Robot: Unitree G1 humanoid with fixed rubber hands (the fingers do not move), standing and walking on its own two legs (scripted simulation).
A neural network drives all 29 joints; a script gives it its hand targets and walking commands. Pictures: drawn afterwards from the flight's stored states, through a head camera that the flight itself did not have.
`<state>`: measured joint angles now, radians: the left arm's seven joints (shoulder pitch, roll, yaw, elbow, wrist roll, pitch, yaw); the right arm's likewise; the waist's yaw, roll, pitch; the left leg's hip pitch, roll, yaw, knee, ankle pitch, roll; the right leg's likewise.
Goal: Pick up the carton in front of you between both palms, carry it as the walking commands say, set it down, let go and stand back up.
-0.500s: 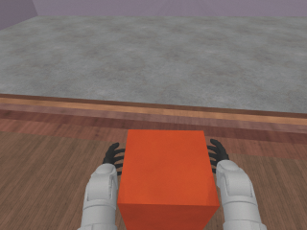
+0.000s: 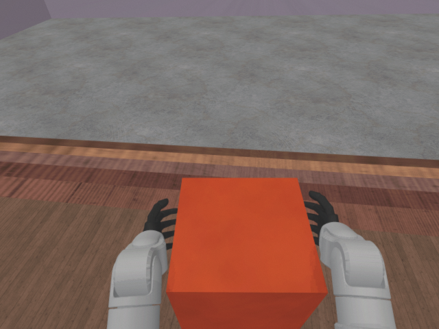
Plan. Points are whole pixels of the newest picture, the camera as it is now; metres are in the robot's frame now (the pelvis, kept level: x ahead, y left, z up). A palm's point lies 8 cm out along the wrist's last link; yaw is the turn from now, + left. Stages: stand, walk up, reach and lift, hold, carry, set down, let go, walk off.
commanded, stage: carry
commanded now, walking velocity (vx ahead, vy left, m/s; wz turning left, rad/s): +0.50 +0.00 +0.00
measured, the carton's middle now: (239, 261) +0.28 -0.01 +0.01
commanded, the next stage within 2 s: none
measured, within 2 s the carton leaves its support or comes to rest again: neither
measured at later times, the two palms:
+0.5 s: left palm (185, 146) +0.56 +0.12 +0.07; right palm (304, 144) +0.55 -0.18 +0.07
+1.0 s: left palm (195, 77) +0.96 +0.11 +0.08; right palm (279, 72) +0.95 -0.18 +0.09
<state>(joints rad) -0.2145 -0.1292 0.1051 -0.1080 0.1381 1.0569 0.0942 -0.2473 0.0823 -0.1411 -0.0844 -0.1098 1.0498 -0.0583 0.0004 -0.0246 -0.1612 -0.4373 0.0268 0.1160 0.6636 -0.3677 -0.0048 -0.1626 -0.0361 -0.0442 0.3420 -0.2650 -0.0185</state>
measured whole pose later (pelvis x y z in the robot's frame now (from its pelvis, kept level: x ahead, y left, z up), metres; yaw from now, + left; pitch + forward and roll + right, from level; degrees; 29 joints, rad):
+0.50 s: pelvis +0.29 -0.02 -0.03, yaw -1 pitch +4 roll +0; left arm -0.18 -0.14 0.12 -0.34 0.10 1.23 0.09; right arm -0.20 0.14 -0.13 -0.33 -0.10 1.23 -0.09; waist -0.02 0.03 -0.12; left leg 0.00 0.11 0.18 0.47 -0.49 -0.05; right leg -0.49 -0.06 -0.25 0.50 -0.09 -0.05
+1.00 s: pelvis +0.60 -0.02 -0.04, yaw -2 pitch +3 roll +0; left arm -0.61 0.01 0.16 0.03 0.05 1.22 0.12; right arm -0.64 0.02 -0.19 0.06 -0.08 1.20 -0.11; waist -0.02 -0.03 -0.04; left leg -0.56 0.01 0.18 0.67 -0.14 0.11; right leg -0.16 -0.07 -0.14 0.87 -0.53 -0.01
